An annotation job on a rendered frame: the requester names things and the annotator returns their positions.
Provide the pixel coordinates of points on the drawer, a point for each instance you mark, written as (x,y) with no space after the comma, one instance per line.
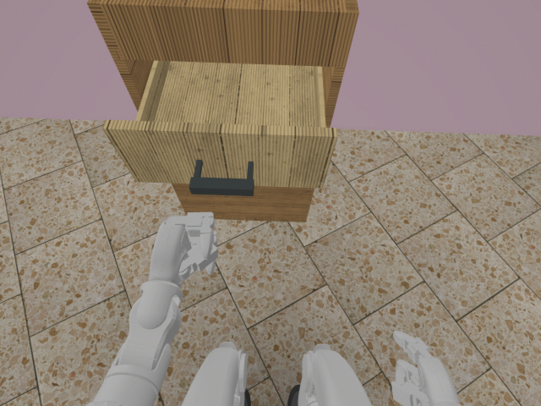
(228,114)

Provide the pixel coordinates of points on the robot right hand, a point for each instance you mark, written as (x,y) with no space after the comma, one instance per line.
(426,385)

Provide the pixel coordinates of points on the left robot forearm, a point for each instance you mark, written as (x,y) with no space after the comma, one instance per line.
(138,371)

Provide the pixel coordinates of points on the robot thigh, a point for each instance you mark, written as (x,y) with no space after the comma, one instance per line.
(222,374)
(332,381)

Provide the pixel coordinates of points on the handle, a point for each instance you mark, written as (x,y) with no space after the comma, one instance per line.
(221,186)

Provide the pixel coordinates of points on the robot left hand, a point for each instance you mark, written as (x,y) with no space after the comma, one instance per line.
(172,244)

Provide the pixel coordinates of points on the robot right thigh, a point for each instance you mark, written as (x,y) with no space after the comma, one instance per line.
(332,381)

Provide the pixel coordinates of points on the cabinet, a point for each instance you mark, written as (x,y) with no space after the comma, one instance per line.
(276,32)

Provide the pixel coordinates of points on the robot left thigh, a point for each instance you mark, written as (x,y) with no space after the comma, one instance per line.
(222,374)

